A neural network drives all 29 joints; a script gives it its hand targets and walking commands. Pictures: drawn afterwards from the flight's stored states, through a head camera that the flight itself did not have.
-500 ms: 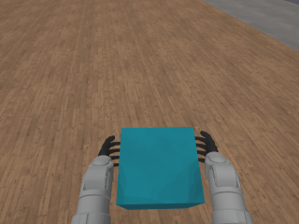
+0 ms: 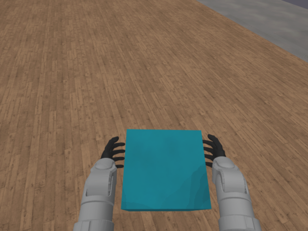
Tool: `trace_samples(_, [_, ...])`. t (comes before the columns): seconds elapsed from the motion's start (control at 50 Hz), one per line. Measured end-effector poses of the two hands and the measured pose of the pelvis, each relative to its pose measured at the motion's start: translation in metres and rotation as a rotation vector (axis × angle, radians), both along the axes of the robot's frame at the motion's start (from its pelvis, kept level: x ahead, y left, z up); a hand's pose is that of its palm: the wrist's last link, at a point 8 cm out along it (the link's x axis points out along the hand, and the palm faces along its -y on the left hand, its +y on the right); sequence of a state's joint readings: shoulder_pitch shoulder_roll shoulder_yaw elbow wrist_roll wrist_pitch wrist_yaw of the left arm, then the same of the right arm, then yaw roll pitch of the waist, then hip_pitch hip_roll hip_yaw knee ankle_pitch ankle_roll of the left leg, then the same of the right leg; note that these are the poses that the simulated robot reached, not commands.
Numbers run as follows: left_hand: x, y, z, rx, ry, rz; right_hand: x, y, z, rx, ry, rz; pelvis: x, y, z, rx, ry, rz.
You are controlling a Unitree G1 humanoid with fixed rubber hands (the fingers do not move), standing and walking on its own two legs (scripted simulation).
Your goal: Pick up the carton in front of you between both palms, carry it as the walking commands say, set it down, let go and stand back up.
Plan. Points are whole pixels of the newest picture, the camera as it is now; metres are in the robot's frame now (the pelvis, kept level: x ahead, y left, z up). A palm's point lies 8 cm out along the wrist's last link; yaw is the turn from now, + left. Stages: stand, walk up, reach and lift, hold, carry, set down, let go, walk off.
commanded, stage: hold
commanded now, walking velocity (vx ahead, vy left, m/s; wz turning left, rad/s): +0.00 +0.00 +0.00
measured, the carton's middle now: (161, 174) +0.30 -0.01 -0.07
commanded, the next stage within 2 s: set down in 0.48 s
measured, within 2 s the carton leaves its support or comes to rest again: neither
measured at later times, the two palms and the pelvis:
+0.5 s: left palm (103, 155) +0.30 +0.16 +0.03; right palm (213, 157) +0.29 -0.14 +0.05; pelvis +0.01 +0.03 +0.00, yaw -3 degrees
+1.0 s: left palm (110, 166) +0.35 +0.17 -0.10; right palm (196, 166) +0.34 -0.13 -0.08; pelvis -0.01 +0.01 -0.04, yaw -1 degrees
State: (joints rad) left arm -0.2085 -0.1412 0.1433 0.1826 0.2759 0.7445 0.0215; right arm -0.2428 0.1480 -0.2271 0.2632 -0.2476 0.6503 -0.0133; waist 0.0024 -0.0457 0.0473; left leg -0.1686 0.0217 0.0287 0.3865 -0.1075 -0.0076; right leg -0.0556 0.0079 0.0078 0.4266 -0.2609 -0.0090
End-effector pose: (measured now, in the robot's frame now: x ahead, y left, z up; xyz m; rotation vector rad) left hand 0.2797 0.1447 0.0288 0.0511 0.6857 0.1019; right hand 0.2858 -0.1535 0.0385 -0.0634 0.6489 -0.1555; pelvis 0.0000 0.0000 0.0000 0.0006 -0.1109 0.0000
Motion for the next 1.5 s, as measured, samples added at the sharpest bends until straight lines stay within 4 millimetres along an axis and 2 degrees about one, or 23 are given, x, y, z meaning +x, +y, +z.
trace_samples(0.14, [0.010,0.001,0.003,-0.001,-0.008,-0.031,-0.005,0.000,0.004,0.010,-0.007,-0.033,0.000,0.011,0.000,0.002,-0.015,-0.042])
trace_samples(0.4, [0.019,0.015,0.005,-0.021,-0.005,-0.029,0.004,0.014,0.007,0.007,-0.001,-0.038,0.008,0.026,0.002,0.003,-0.009,-0.055])
trace_samples(0.6, [0.027,0.014,0.003,-0.027,0.003,-0.024,0.013,0.013,0.006,0.009,0.008,-0.041,0.012,0.025,0.002,0.005,0.003,-0.053])
trace_samples(0.72, [0.042,0.011,-0.011,-0.039,0.027,0.001,0.029,0.013,-0.005,0.012,0.030,-0.062,0.009,0.020,-0.003,0.006,0.031,-0.048])
trace_samples(0.8, [0.055,0.012,-0.031,-0.028,0.038,0.003,0.042,0.015,-0.023,0.002,0.039,-0.069,0.004,0.015,-0.008,0.003,0.087,-0.042])
trace_samples(0.86, [0.062,0.015,-0.054,-0.019,0.043,-0.002,0.050,0.018,-0.045,-0.009,0.045,-0.060,-0.001,0.012,-0.014,-0.001,0.158,-0.034])
trace_samples(0.98, [0.066,0.021,-0.121,-0.006,0.052,-0.013,0.055,0.025,-0.111,-0.010,0.052,-0.061,-0.013,0.010,-0.032,-0.015,0.351,-0.022])
trace_samples(1.06, [0.069,0.023,-0.167,-0.008,0.043,-0.006,0.055,0.029,-0.155,0.007,0.039,-0.092,-0.021,0.010,-0.051,-0.022,0.493,-0.026])
trace_samples(1.12, [0.075,0.024,-0.192,-0.014,0.019,0.006,0.057,0.031,-0.180,0.026,0.011,-0.125,-0.026,0.012,-0.069,-0.023,0.591,-0.034])
trace_samples(1.32, [0.105,0.027,-0.240,-0.043,-0.032,0.017,0.076,0.035,-0.228,0.062,-0.053,-0.166,-0.044,0.023,-0.133,-0.023,0.757,-0.051])
trace_samples(1.5, [0.116,0.031,-0.294,-0.026,0.013,0.005,0.091,0.038,-0.279,0.049,-0.012,-0.142,-0.050,0.027,-0.182,-0.028,0.839,-0.060])
